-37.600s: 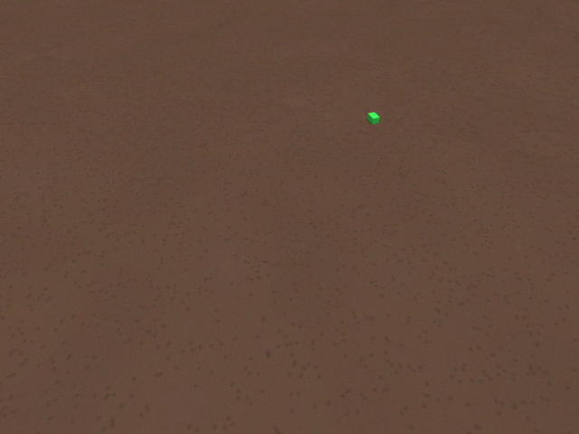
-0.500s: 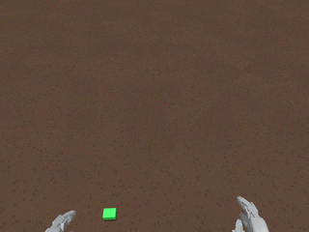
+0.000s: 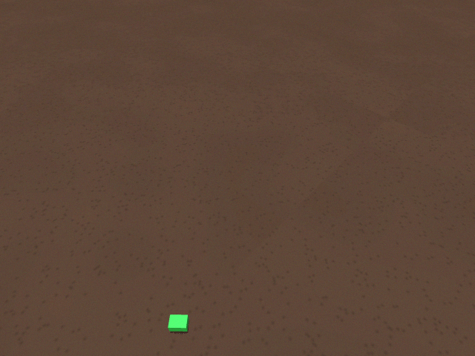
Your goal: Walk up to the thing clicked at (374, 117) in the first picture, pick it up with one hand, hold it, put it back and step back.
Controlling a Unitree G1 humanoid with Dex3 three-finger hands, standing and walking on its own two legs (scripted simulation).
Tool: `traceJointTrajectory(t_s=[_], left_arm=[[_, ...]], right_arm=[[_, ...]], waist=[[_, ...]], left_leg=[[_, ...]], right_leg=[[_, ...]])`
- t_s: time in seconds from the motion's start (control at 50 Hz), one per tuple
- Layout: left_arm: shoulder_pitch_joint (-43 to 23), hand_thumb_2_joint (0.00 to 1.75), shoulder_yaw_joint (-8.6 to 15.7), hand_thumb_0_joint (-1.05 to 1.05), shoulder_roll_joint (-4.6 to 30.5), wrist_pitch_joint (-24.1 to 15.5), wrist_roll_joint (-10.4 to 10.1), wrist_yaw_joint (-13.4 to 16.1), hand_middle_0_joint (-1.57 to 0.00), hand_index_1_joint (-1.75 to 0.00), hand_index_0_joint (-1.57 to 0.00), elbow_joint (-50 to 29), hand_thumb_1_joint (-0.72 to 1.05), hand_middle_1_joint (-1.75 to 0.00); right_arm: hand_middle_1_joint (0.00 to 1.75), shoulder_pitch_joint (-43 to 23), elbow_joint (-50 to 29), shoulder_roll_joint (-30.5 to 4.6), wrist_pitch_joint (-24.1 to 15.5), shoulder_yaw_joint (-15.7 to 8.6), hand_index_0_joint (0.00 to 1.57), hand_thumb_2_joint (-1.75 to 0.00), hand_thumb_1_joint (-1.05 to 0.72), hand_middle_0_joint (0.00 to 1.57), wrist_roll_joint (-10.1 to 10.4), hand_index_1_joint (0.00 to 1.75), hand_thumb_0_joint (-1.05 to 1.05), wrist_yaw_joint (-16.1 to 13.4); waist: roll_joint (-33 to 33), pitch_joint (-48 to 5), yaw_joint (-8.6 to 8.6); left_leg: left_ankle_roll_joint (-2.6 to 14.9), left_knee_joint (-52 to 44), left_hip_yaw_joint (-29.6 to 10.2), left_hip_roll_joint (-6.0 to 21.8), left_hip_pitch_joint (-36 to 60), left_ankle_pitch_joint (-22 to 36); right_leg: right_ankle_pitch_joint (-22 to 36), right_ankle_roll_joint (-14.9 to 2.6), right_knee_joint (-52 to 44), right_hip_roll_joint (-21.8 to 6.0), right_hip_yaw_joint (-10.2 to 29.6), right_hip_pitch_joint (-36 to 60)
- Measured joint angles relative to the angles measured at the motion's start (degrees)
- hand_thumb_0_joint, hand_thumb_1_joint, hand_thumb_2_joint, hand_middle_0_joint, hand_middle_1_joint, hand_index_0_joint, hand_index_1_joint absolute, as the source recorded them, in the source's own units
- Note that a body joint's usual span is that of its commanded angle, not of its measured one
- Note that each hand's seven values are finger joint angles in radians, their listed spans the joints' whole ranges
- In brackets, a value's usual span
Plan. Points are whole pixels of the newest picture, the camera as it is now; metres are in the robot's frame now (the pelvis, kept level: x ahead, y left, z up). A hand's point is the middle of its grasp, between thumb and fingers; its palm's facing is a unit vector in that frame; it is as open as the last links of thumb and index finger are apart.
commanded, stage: stand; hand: left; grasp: from above
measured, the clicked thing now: (178, 323) +0.44 +0.23 -0.74
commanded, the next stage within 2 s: none
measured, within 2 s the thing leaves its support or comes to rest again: neither
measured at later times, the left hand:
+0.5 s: hand out of the picture +0.04 +0.24 -0.14, palm faces +0.03 -0.94 -0.34, open 7.4 cm
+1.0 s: hand out of the picture +0.08 +0.23 -0.13, palm faces +0.02 -0.94 -0.33, open 7.4 cm
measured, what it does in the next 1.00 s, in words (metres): stands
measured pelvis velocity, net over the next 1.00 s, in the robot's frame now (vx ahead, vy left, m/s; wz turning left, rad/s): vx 0.01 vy -0.01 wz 0.01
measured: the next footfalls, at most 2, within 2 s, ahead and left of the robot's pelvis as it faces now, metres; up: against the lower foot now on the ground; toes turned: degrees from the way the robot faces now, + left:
none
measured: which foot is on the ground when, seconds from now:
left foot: down 0.00-1.00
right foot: down 0.00-1.00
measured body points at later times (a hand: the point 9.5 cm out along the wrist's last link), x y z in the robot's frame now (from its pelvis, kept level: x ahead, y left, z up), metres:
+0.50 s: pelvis +0.00 +0.00 +0.02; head -0.01 +0.00 +0.47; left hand +0.04 +0.29 -0.12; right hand +0.06 -0.28 -0.12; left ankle +0.01 +0.11 -0.72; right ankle -0.01 -0.13 -0.72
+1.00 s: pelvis +0.01 -0.01 +0.03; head +0.01 -0.01 +0.48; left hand +0.08 +0.28 -0.11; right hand +0.08 -0.30 -0.12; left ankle +0.01 +0.11 -0.72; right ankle -0.01 -0.13 -0.72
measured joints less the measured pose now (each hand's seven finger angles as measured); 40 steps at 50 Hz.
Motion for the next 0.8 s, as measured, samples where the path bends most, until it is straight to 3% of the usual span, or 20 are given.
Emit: traceJointTrajectory(t_s=[0.32,0.8], left_arm=[[-1.43,0.9,-0.47,0.01,-0.52,-1.63,-0.73,-0.2,-0.2,-0.3,-0.2,15.13,0.9,-0.3],[-4.94,0.9,-0.9,0.01,0.6,-2.52,-1.09,-0.48,-0.2,-0.3,-0.2,19.87,0.9,-0.3]], right_arm=[[0.3,-1.59,9.14,0.57,1.15,0.38,0.2,-0.9,-0.91,0.2,1.2,0.3,0.01,-0.33],[0.3,-3.62,13.02,-1.29,1.04,1.07,0.2,-0.9,-0.91,0.2,1.79,0.3,0.01,-0.02]], waist=[[0.83,1.75,-0.03],[1.05,1.71,-0.77]], left_leg=[[0.19,-13.54,-0.41,-0.5,9.33,7.06],[-0.63,-18.14,-0.92,0.28,11.62,9.0]], right_leg=[[7.11,0.55,-13.79,-0.58,-0.33,9.54],[9.12,-0.16,-18.65,0.18,-0.76,11.97]])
